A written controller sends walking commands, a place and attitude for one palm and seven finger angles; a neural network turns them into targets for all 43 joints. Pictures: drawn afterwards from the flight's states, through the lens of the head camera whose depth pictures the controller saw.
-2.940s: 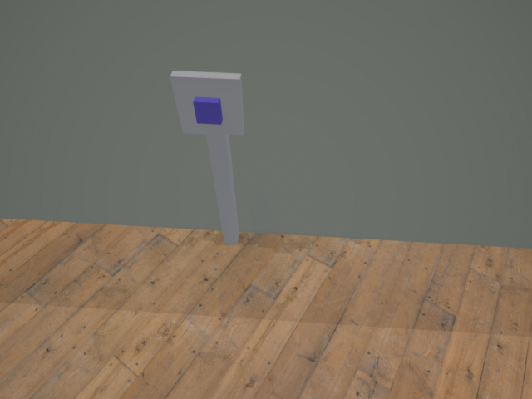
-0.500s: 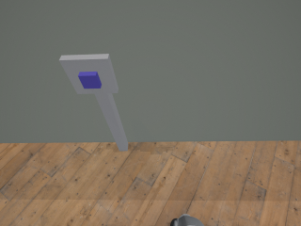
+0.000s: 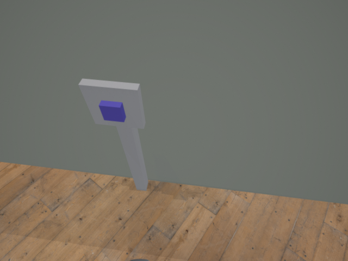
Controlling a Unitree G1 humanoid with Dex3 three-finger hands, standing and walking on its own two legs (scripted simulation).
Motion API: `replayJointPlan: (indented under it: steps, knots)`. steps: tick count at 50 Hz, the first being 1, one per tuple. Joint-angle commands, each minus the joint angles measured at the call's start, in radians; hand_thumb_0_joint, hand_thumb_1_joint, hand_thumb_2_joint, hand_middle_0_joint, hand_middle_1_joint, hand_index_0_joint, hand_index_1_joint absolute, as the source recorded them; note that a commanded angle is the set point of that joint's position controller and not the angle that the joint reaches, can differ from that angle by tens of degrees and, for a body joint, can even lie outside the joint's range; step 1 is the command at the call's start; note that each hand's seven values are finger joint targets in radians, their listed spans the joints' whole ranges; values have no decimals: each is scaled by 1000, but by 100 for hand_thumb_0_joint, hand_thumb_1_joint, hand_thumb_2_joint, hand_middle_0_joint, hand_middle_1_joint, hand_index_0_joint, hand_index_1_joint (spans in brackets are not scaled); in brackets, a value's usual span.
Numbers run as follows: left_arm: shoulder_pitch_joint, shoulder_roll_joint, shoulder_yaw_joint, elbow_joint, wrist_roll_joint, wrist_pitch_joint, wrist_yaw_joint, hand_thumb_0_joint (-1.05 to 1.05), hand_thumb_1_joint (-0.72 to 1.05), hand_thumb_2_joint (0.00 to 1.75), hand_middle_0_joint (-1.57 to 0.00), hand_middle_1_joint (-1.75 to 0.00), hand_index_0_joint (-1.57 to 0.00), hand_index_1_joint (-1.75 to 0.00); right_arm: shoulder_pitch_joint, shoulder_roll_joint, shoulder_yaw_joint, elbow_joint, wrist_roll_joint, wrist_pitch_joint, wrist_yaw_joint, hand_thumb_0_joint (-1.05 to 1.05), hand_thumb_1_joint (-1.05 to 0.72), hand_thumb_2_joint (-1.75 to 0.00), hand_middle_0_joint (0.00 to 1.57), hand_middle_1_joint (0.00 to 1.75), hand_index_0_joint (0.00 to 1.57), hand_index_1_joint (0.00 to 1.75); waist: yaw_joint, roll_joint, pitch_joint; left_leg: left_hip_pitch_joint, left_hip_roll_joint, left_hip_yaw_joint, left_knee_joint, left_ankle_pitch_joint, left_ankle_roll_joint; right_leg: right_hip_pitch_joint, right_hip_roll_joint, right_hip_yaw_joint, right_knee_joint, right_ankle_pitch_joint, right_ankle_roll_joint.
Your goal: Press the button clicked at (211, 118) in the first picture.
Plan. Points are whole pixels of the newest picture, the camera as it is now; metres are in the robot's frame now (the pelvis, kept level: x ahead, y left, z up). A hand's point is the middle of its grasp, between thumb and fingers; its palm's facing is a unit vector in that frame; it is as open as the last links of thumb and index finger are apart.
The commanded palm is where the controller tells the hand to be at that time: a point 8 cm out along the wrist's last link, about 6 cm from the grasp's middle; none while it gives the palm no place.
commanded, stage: come to a stop and stand still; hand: left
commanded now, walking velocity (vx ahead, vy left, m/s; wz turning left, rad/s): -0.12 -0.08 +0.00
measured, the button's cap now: (113, 110) +0.53 +0.25 -0.02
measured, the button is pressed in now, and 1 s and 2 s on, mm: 0 0 0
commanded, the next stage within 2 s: look again from close up in 1.36 s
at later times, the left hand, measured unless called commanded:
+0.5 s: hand out of the picture +0.06 +0.21 -0.16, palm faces -0.03 -0.97 -0.24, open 7.4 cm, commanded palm none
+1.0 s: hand out of the picture -0.02 +0.21 -0.17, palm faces -0.04 -0.99 -0.16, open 7.4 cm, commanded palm none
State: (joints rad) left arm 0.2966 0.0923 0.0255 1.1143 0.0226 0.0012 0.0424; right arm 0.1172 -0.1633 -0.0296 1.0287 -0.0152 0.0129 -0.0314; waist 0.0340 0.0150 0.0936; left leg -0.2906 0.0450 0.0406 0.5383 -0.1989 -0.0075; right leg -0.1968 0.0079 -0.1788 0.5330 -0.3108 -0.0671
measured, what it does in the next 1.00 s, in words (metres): stands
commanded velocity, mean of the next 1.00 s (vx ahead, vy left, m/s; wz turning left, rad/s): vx -0.01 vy -0.01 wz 0.00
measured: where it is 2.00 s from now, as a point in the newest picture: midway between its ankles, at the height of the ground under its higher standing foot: outside the picture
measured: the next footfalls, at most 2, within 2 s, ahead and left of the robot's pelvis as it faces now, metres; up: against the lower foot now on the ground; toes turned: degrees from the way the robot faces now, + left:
none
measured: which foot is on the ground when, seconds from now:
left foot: down 0.00-1.00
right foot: down 0.00-1.00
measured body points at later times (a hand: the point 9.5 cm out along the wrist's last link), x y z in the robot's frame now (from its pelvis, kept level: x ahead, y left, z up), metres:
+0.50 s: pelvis -0.02 +0.02 +0.00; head -0.03 +0.02 +0.45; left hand +0.06 +0.26 -0.14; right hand +0.00 -0.21 -0.15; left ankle +0.01 +0.11 -0.73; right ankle -0.01 -0.07 -0.73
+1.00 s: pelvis +0.00 +0.05 +0.01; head +0.02 +0.05 +0.46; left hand -0.01 +0.26 -0.16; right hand -0.01 -0.17 -0.15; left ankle +0.01 +0.11 -0.73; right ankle -0.01 -0.07 -0.73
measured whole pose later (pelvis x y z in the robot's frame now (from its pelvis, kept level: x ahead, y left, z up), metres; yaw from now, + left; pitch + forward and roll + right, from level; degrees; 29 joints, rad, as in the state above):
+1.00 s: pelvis +0.00 +0.05 +0.01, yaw -3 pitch -1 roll +0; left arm 0.34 0.14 -0.02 1.11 0.01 0.00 0.03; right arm 0.30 -0.14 0.03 1.10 -0.01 -0.02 -0.02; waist 0.00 -0.01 0.03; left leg -0.20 -0.03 0.09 0.45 -0.24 0.07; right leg -0.19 -0.03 -0.10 0.45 -0.25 0.00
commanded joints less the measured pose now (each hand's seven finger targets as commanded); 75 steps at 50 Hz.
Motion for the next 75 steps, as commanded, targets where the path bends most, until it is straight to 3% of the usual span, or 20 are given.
replayJointPlan:
  steps: [1,4,6,9,10,11,12,13,15,17,19,21,23,26,28,37,45,52,59,75]
  knots:
    - [67,125,31,-65,-4,4,6,0,90,90,-20,-30,-20,-30,103,-127,-25,-18,-2,4,-18,0,-90,-90,20,30,20,30,-24,184,-88,78,221,-184,-143,493,131,-10,-80,103,11,54,61]
    - [78,134,36,-72,3,11,-5,0,90,90,-20,-30,-20,-30,83,-139,-35,-40,-4,6,-21,0,-90,-90,20,30,20,30,-15,104,-126,58,211,-170,-152,345,126,16,-79,123,12,59,51]
    - [74,147,37,-84,9,14,-9,0,90,90,-20,-30,-20,-30,77,-131,-37,-48,-3,10,-18,0,-90,-90,20,30,20,30,-16,31,-120,27,165,-133,-127,160,94,11,-103,156,-60,140,36]
    - [6,181,36,-96,6,2,-12,0,90,90,-20,-30,-20,-30,107,-69,-27,-29,-1,24,-3,0,-90,-90,20,30,20,30,-46,-155,-85,54,26,-7,18,-64,14,-77,-249,283,-228,122,-54]
    - [85,181,19,-136,15,-18,27,0,90,90,-20,-30,-20,-30,78,-126,-41,-103,4,-12,5,0,-90,-90,20,30,20,30,-16,-111,-173,11,-6,30,121,-121,-16,47,-255,390,-179,777,32]
    - [67,237,31,-171,10,-33,30,0,90,90,-20,-30,-20,-30,92,-62,-26,-114,4,-6,19,0,-90,-90,20,30,20,30,-30,-159,-227,-94,-12,-7,232,-159,12,157,-276,329,-104,810,13]
    - [78,231,37,-191,8,-40,29,0,90,90,-20,-30,-20,-30,87,-64,-26,-136,9,-6,22,0,-90,-90,20,30,20,30,-15,-115,-244,-131,-10,-14,289,-189,22,180,-287,331,-88,805,-63]
    - [58,227,36,-197,8,-43,29,0,90,90,-20,-30,-20,-30,62,-46,-18,-144,7,-3,25,0,-90,-90,20,30,20,30,-18,-38,-220,-124,-2,-16,279,-201,22,159,-294,306,-95,720,-96]
    - [36,227,29,-216,13,-35,25,0,90,90,-20,-30,-20,-30,80,-33,-9,-153,10,2,24,0,-90,-90,20,30,20,30,-32,-126,-122,-83,-17,6,200,-207,19,46,-267,260,-128,551,-112]
    - [3,225,20,-223,6,-23,19,0,90,90,-20,-30,-20,-30,139,-44,-5,-135,6,3,22,0,-90,-90,20,30,20,30,-53,-152,-55,26,-25,18,79,-147,19,-97,-226,245,-174,227,-77]
    - [-25,209,15,-227,-4,-17,11,0,90,90,-20,-30,-20,-30,196,-69,0,-107,-1,-9,26,0,-90,-90,20,30,20,30,-64,-39,-6,87,15,-36,-67,-44,35,-180,-166,219,-146,-5,-21]
    - [-16,189,12,-228,-7,-3,6,0,90,90,-20,-30,-20,-30,175,-105,4,-111,-12,-17,23,0,-90,-90,20,30,20,30,-34,101,33,-60,99,-171,-187,-120,80,-115,-84,168,-115,-97,20]
    - [5,185,6,-216,-3,-1,1,0,90,90,-20,-30,-20,-30,151,-117,6,-112,-11,-22,21,0,-90,-90,20,30,20,30,-9,122,30,-148,106,-217,-264,-222,90,-11,-65,151,-87,-22,27]
    - [16,184,0,-195,-6,-8,-6,0,90,90,-20,-30,-20,-30,166,-115,14,-102,-10,-26,18,0,-90,-90,20,30,20,30,-10,3,-19,-127,77,-171,-259,-247,74,34,-90,175,-124,-22,20]
    - [11,187,-2,-192,-6,-11,-7,0,90,90,-20,-30,-20,-30,181,-110,19,-87,-10,-28,18,0,-90,-90,20,30,20,30,-17,-21,-20,-102,67,-155,-250,-214,70,22,-103,184,-145,-32,16]
    - [35,166,-16,-137,-9,-20,-8,0,90,90,-20,-30,-20,-30,226,-94,30,-24,-5,-36,16,0,-90,-90,20,30,20,30,-31,17,-32,-49,61,-135,-236,-162,68,4,-113,189,-154,2,14]
    - [73,143,-28,-67,-9,-26,-4,0,90,90,-20,-30,-20,-30,234,-83,34,28,4,-46,7,0,-90,-90,20,30,20,30,-33,5,-54,40,69,-111,-209,18,73,16,-118,180,-148,117,26]
    - [86,127,-33,-23,-8,-24,0,0,90,90,-20,-30,-20,-30,225,-76,38,60,7,-46,2,0,-90,-90,20,30,20,30,-35,-14,-13,63,68,-100,-212,50,72,-2,-121,181,-156,121,32]
    - [91,125,-32,-13,-7,-24,3,0,90,90,-20,-30,-20,-30,222,-74,37,74,7,-52,-3,0,-90,-90,20,30,20,30,-31,-9,-35,101,70,-93,-191,171,74,26,-124,177,-147,184,35]
    - [69,130,-25,-20,-10,-17,3,0,90,90,-20,-30,-20,-30,240,-72,37,90,4,-53,-8,0,-90,-90,20,30,20,30,-27,-9,-37,115,73,-91,-187,244,75,52,-125,163,-130,200,34]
